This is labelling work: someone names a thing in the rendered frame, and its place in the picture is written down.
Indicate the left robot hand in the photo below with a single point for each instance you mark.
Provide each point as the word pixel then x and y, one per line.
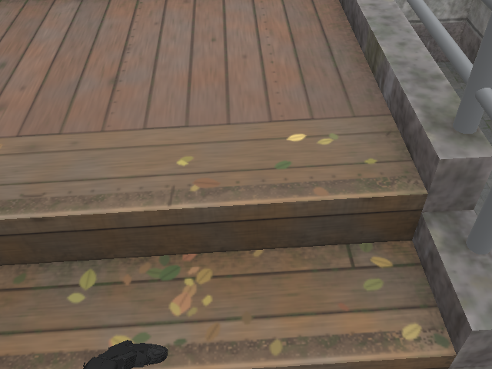
pixel 127 355

